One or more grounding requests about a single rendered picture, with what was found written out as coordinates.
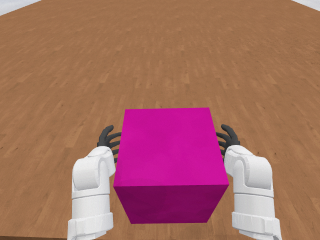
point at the carton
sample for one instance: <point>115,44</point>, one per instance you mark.
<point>169,166</point>

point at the left robot forearm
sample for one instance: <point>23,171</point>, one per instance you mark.
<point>91,216</point>

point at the right robot hand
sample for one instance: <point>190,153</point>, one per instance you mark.
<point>231,140</point>

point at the left robot hand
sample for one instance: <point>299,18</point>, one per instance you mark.
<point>104,140</point>

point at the right robot forearm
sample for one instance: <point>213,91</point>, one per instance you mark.
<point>254,212</point>

